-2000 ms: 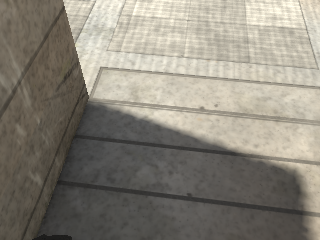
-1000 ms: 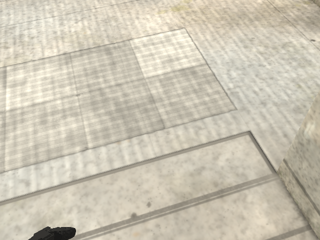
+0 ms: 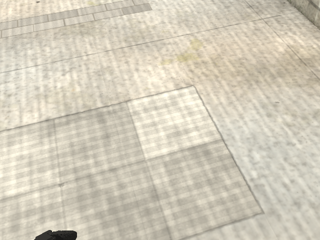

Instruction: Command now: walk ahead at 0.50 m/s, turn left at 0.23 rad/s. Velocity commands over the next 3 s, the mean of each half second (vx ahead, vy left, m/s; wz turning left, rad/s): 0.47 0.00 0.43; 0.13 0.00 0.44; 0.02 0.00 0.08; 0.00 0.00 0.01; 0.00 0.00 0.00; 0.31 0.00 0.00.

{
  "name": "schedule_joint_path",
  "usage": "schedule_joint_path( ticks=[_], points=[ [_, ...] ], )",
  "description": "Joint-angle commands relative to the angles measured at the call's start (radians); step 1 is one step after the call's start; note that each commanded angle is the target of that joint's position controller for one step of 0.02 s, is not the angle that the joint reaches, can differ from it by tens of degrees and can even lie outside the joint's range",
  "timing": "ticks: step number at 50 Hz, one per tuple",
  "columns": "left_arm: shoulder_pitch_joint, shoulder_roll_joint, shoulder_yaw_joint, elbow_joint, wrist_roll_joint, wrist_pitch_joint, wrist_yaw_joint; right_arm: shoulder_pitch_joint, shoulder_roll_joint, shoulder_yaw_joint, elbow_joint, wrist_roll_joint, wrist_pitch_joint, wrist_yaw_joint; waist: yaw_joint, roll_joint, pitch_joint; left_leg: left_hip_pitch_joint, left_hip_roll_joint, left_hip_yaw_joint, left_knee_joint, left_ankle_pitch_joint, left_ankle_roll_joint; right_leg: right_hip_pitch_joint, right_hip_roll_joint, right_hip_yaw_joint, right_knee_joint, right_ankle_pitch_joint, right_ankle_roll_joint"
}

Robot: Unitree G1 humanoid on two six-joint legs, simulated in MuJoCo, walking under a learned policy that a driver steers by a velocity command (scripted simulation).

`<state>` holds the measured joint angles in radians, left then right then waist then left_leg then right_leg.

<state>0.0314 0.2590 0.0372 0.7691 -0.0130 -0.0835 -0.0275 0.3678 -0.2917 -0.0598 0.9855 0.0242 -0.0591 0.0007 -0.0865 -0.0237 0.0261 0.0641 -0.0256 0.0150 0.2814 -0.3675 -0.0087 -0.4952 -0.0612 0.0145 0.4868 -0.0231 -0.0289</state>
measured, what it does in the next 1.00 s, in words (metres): walks ahead, turning left: right foot, then left foot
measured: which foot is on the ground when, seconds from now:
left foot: down 0.00-0.02, up 0.04-0.52, down 0.54-1.00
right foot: up 0.00-0.00, down 0.02-0.54, up 0.56-1.00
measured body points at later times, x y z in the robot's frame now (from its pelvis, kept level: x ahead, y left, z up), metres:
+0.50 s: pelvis +0.26 +0.01 +0.00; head +0.29 +0.02 +0.45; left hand +0.21 +0.29 -0.14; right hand +0.51 -0.18 -0.10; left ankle +0.39 +0.16 -0.71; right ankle +0.14 -0.13 -0.73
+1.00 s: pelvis +0.40 +0.06 +0.01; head +0.42 +0.08 +0.46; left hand +0.39 +0.36 -0.11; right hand +0.65 -0.12 -0.10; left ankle +0.39 +0.14 -0.73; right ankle +0.54 -0.06 -0.70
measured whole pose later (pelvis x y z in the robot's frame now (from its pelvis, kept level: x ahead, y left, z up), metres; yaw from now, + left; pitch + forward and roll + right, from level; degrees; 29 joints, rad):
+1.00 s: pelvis +0.40 +0.06 +0.01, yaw +28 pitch +0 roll +0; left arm 0.12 0.28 0.06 0.88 0.00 -0.01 0.04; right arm 0.15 -0.26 -0.05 0.79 -0.01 0.01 -0.02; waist -0.02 -0.03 0.05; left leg -0.24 -0.13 -0.08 0.42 -0.17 0.08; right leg -0.43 -0.06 0.09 0.69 -0.22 0.09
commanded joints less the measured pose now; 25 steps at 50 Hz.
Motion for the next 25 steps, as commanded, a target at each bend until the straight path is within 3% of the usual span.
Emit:
schedule_joint_path(
  ticks=[1, 2, 3, 4, 5, 6, 8, 11, 12, 14, 15, 17, 18, 20, 23, 25],
  points=[
    [0.350, 0.242, 0.088, 0.035, 0.015, -0.016, 0.017, -0.041, -0.100, -0.007, -0.074, -0.020, 0.002, -0.005, 0.226, -0.001, -0.232, -0.261, 0.150, -0.061, 0.455, 0.453, 0.103, 0.557, -0.109, 0.109, 0.015, -0.047, -0.087],
    [0.417, 0.329, 0.107, 0.060, 0.021, -0.005, 0.016, 0.095, 0.027, 0.028, -0.085, -0.016, -0.014, -0.001, 0.171, -0.281, -0.370, -0.639, -0.024, -0.002, 0.811, -0.082, 0.035, 0.887, -0.350, 0.541, -0.085, -0.258, -0.229],
    [0.417, 0.223, 0.079, 0.054, 0.017, -0.007, 0.014, 0.057, -0.069, 0.007, -0.069, 0.006, -0.027, 0.000, 0.203, -0.215, -0.364, -0.735, 0.006, -0.140, 0.957, -0.219, 0.041, 0.846, -0.349, 0.664, -0.183, -0.412, -0.220],
    [0.337, 0.174, 0.062, 0.043, 0.016, -0.012, 0.016, -0.027, -0.137, -0.015, -0.097, 0.030, -0.034, 0.001, 0.195, -0.156, -0.216, -0.801, 0.052, -0.145, 0.994, -0.144, 0.058, 0.730, -0.323, 0.523, -0.204, -0.416, -0.176],
    [0.261, 0.149, 0.053, 0.034, 0.017, -0.016, 0.017, -0.074, -0.133, -0.016, -0.108, 0.029, -0.033, -0.006, 0.168, -0.104, -0.141, -0.783, 0.101, -0.121, 0.974, -0.057, 0.059, 0.611, -0.290, 0.407, -0.226, -0.330, -0.154],
    [0.207, 0.118, 0.045, 0.034, 0.019, -0.021, 0.015, -0.092, -0.123, -0.022, -0.108, 0.016, -0.028, -0.010, 0.144, -0.082, -0.081, -0.754, 0.129, -0.120, 0.925, 0.008, 0.056, 0.510, -0.257, 0.312, -0.259, -0.239, -0.143],
    [0.160, 0.089, 0.039, 0.044, 0.029, -0.032, 0.014, -0.059, -0.083, -0.027, -0.100, 0.013, -0.002, -0.009, 0.099, -0.095, -0.051, -0.657, 0.162, -0.126, 0.876, 0.078, 0.050, 0.403, -0.217, 0.181, -0.313, -0.133, -0.129],
    [0.171, 0.119, 0.051, 0.066, 0.029, -0.041, 0.028, -0.091, -0.048, -0.029, -0.136, 0.004, 0.028, -0.008, 0.081, -0.049, 0.005, -0.704, 0.177, -0.126, 0.827, 0.150, 0.032, 0.369, -0.224, 0.070, -0.373, -0.068, -0.153],
    [0.156, 0.120, 0.053, 0.072, 0.033, -0.038, 0.033, -0.113, -0.055, -0.035, -0.141, 0.014, 0.032, -0.008, 0.075, -0.038, 0.010, -0.724, 0.173, -0.139, 0.786, 0.191, 0.029, 0.363, -0.223, 0.041, -0.370, -0.022, -0.145],
    [0.176, 0.136, 0.058, 0.080, 0.030, -0.032, 0.044, -0.163, -0.045, -0.033, -0.168, 0.014, 0.026, 0.002, 0.085, -0.031, 0.025, -0.758, 0.163, -0.128, 0.672, 0.290, 0.018, 0.386, -0.210, -0.023, -0.378, -0.003, -0.137],
    [0.169, 0.151, 0.062, 0.083, 0.036, -0.026, 0.050, -0.184, -0.037, -0.031, -0.175, 0.021, 0.021, 0.008, 0.085, -0.045, 0.030, -0.759, 0.160, -0.110, 0.620, 0.335, 0.018, 0.397, -0.198, -0.059, -0.376, 0.014, -0.129],
    [0.182, 0.158, 0.066, 0.086, 0.035, -0.020, 0.056, -0.236, -0.030, -0.024, -0.186, 0.016, 0.019, 0.017, 0.107, -0.044, 0.041, -0.743, 0.163, -0.072, 0.521, 0.412, 0.021, 0.419, -0.189, -0.121, -0.375, 0.030, -0.120],
    [0.203, 0.142, 0.060, 0.091, 0.036, -0.022, 0.058, -0.278, -0.020, -0.015, -0.198, 0.009, 0.019, 0.025, 0.131, -0.031, 0.052, -0.746, 0.155, -0.036, 0.481, 0.432, 0.026, 0.439, -0.186, -0.151, -0.372, 0.044, -0.121],
    [0.233, 0.157, 0.063, 0.112, 0.021, -0.014, 0.060, -0.348, -0.010, -0.010, -0.235, 0.004, 0.024, 0.030, 0.156, 0.003, 0.092, -0.758, 0.141, -0.003, 0.414, 0.433, 0.037, 0.482, -0.203, -0.182, -0.351, 0.148, -0.118],
    [0.220, 0.193, 0.069, 0.115, 0.003, 0.015, 0.066, -0.360, -0.027, -0.015, -0.277, -0.002, 0.027, 0.050, 0.134, -0.030, 0.063, -0.687, 0.093, 0.065, 0.358, 0.347, 0.058, 0.549, -0.213, -0.229, -0.225, 0.461, -0.092],
    [0.182, 0.224, 0.079, 0.101, -0.018, 0.031, 0.068, -0.231, -0.074, -0.038, -0.252, -0.006, 0.034, 0.052, 0.067, -0.073, -0.018, -0.529, 0.022, 0.119, 0.355, 0.269, 0.093, 0.563, -0.206, -0.250, -0.050, 0.725, -0.066]
  ],
)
